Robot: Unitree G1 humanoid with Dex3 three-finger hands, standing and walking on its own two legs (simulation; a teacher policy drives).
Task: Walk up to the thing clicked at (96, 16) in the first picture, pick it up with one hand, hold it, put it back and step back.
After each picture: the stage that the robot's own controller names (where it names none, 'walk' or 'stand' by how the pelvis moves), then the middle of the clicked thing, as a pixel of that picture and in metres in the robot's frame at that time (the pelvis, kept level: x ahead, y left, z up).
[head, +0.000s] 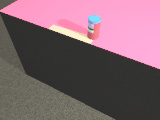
stand; (93, 27) +0.74 -0.04 -0.01
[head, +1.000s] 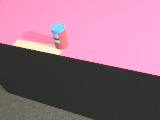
walk; (59, 36) +0.63 +0.17 +0.01
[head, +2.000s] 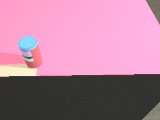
stand; (31, 53) +0.47 +0.22 +0.03
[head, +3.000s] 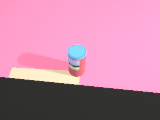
stand; (76, 61) +0.44 +0.04 +0.02
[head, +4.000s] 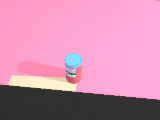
stand; (73, 68) +0.44 +0.06 -0.01
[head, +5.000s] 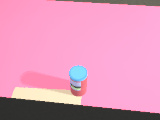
stand; (78, 81) +0.39 +0.04 -0.02
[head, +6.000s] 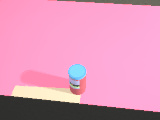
stand; (77, 80) +0.40 +0.05 -0.01
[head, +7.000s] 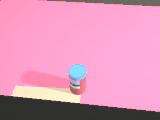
stand; (77, 80) +0.40 +0.05 -0.01
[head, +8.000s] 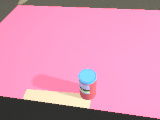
rise first; (87, 84) +0.38 +0.03 -0.01
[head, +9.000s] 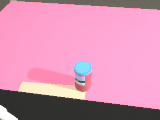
go down; (82, 76) +0.42 +0.03 +0.00
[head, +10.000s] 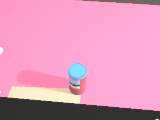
go down; (77, 79) +0.40 +0.03 +0.00
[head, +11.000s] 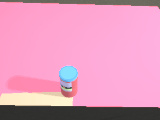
go down; (68, 82) +0.39 +0.04 +0.00
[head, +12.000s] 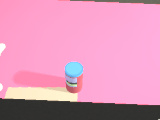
go down; (74, 77) +0.41 +0.03 +0.00
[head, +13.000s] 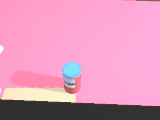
go down; (72, 78) +0.40 +0.04 +0.00
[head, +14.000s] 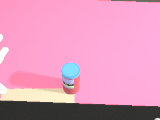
go down; (70, 79) +0.40 +0.04 +0.00
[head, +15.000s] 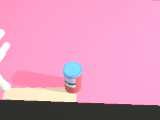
go down; (72, 78) +0.40 +0.03 +0.00
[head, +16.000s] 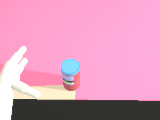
rise first; (70, 75) +0.40 +0.04 +0.01
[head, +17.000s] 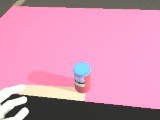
close; (82, 78) +0.42 +0.03 +0.01
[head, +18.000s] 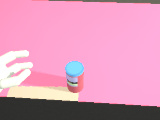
go down; (74, 77) +0.41 +0.04 +0.01
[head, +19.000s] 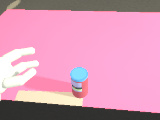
go down; (79, 83) +0.40 +0.04 +0.00
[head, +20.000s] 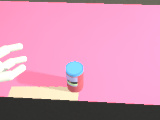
go down; (74, 77) +0.41 +0.04 +0.00
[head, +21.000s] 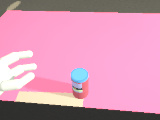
close; (80, 83) +0.40 +0.04 +0.00
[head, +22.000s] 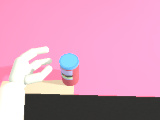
go down; (69, 70) +0.41 +0.05 +0.02
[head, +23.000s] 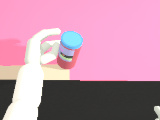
close; (68, 51) +0.44 +0.02 +0.06
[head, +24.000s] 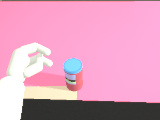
stand; (73, 75) +0.41 +0.04 +0.03
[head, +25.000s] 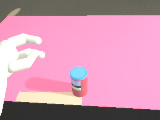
hold; (79, 82) +0.42 +0.04 +0.01
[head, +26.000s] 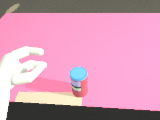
hold; (79, 82) +0.41 +0.04 +0.00
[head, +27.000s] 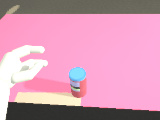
close; (78, 82) +0.41 +0.04 +0.00
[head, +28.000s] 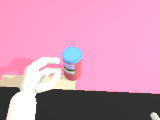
close; (72, 64) +0.42 +0.04 +0.04
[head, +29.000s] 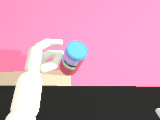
close; (72, 59) +0.42 +0.02 +0.06
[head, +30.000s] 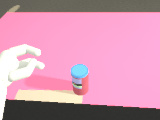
hold; (80, 80) +0.41 +0.03 +0.02
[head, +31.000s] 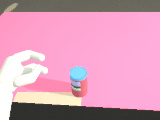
hold; (78, 82) +0.41 +0.04 +0.00
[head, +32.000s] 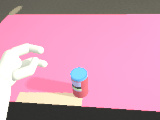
close; (79, 83) +0.41 +0.04 +0.00
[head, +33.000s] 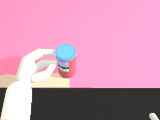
hold; (66, 62) +0.43 +0.04 +0.03
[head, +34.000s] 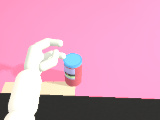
close; (73, 70) +0.42 +0.04 +0.02
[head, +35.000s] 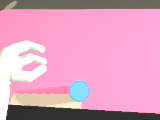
hold; (80, 91) +0.34 +0.03 +0.03
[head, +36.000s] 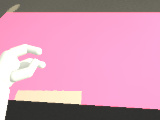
hold; out of the picture -0.45 -0.14 -0.68
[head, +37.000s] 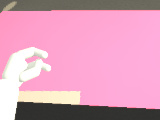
crouch; out of the picture -0.66 -0.18 -0.74
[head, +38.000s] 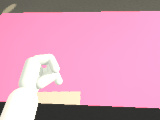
crouch; out of the picture -0.65 -0.19 -0.74
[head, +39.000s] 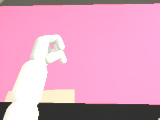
lower; out of the picture -0.65 -0.19 -0.74
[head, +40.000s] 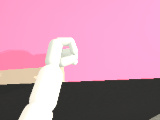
lower; out of the picture -0.63 -0.22 -0.68
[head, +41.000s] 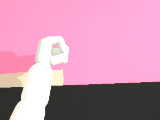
lower; out of the picture -0.63 -0.20 -0.68
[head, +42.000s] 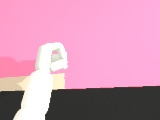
lower; out of the picture -0.64 -0.20 -0.69
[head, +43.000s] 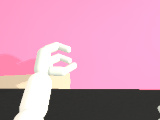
lower; out of the picture -0.64 -0.19 -0.69
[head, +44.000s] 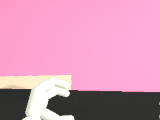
lower; out of the picture -0.65 -0.18 -0.68
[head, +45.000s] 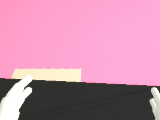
sink last; out of the picture -0.60 -0.19 -0.69
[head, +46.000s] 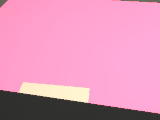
open; out of the picture -0.68 -0.16 -0.73
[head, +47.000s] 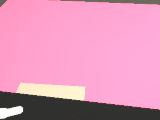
stand; out of the picture -0.66 -0.15 -0.74
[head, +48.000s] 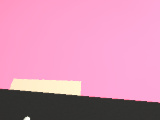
rise; out of the picture -0.66 -0.16 -0.73
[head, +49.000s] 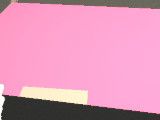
rise; out of the picture -0.67 -0.16 -0.74
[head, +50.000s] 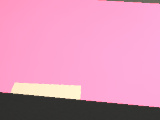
rise; out of the picture -0.66 -0.15 -0.74
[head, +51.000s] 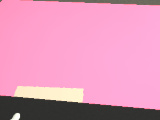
stand; out of the picture -0.67 -0.16 -0.74
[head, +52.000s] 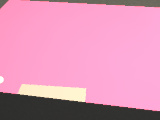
stand; out of the picture -0.67 -0.14 -0.75
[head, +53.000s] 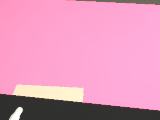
withdraw; out of the picture -0.67 -0.14 -0.74
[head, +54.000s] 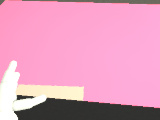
sink last; out of the picture -0.66 -0.14 -0.74
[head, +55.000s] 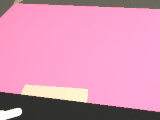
stand; out of the picture -0.67 -0.13 -0.74
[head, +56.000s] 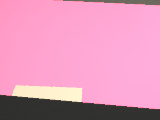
stand; out of the picture -0.67 -0.14 -0.74
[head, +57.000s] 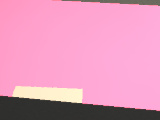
stand; out of the picture -0.68 -0.14 -0.74
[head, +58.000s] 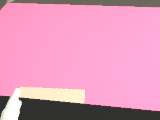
sink last; out of the picture -0.67 -0.13 -0.74
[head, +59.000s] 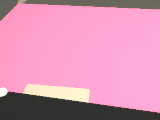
rise; out of the picture -0.67 -0.11 -0.74
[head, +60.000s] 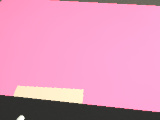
sink last; out of the picture -0.68 -0.11 -0.74
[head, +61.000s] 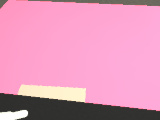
rise; out of the picture -0.67 -0.12 -0.74
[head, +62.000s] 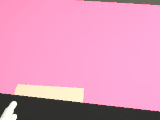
open; out of the picture -0.68 -0.11 -0.75
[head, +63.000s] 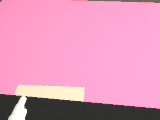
sink last; out of the picture -0.68 -0.11 -0.74
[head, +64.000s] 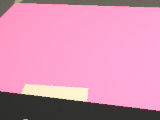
rise; out of the picture -0.67 -0.10 -0.74
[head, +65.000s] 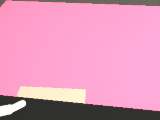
rise; out of the picture -0.68 -0.11 -0.75
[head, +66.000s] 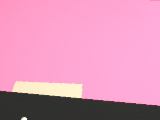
rise; out of the picture -0.67 -0.10 -0.74
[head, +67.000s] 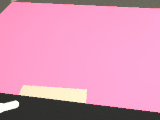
stand; out of the picture -0.68 -0.09 -0.75
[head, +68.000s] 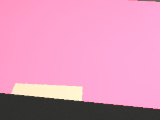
stand; out of the picture -0.68 -0.09 -0.74
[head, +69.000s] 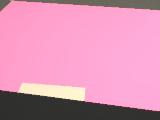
stand; out of the picture -0.67 -0.06 -0.75
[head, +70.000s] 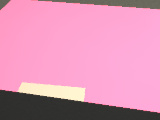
stand; out of the picture -0.68 -0.04 -0.75
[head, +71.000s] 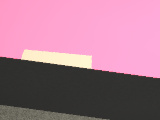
walk; out of the picture -0.59 -0.10 -0.73
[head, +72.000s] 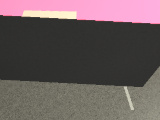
walk; out of the picture -0.27 -0.13 -0.72
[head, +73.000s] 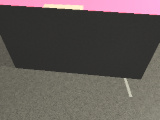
walk; out of the picture -0.02 -0.02 -0.73
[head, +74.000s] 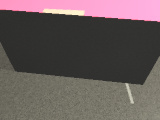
stand; out of the picture -0.09 +0.04 -0.75
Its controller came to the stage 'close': yes
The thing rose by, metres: 0.01
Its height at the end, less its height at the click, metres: -0.74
